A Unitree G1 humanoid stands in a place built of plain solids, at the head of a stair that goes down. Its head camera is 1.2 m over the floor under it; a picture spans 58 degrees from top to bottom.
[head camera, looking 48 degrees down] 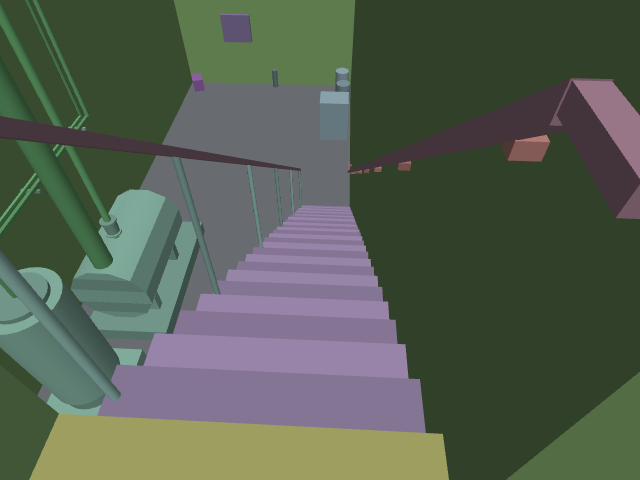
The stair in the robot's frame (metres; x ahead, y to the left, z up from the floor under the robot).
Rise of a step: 0.20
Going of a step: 0.24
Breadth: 1.04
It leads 3 degrees to the right of straight ahead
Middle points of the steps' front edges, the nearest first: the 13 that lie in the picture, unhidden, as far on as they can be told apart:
0.42 0.19 0.00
0.66 0.18 -0.20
0.90 0.17 -0.40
1.13 0.16 -0.59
1.37 0.15 -0.79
1.61 0.13 -0.99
1.85 0.12 -1.19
2.08 0.11 -1.39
2.32 0.10 -1.59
2.57 0.09 -1.78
2.81 0.07 -1.98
3.05 0.06 -2.17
3.30 0.05 -2.37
